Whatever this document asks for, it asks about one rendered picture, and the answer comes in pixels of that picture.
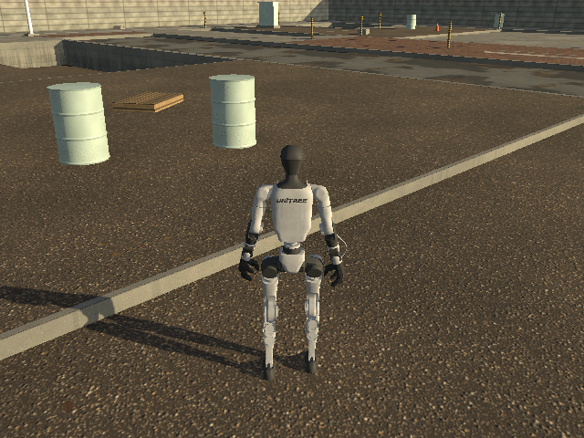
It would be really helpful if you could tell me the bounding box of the right robot hand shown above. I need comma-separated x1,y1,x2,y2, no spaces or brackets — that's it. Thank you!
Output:
324,262,345,287

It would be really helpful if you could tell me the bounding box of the left robot upper arm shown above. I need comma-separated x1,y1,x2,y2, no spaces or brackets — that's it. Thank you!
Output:
249,184,273,234

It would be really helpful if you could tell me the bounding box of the left robot hand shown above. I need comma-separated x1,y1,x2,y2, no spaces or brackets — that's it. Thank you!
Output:
238,257,259,281

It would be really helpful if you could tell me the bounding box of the robot head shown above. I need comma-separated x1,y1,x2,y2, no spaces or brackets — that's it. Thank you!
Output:
276,145,308,189

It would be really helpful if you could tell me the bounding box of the left robot shin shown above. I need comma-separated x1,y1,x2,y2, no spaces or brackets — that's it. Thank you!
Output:
263,305,276,368

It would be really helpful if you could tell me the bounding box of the right robot forearm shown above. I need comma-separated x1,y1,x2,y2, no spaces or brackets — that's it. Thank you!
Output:
325,221,342,265

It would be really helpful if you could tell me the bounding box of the right robot upper arm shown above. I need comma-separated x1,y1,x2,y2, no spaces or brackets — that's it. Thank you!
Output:
311,184,334,235

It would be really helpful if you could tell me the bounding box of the left robot forearm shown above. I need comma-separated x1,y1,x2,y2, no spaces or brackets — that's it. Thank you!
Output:
241,220,258,261

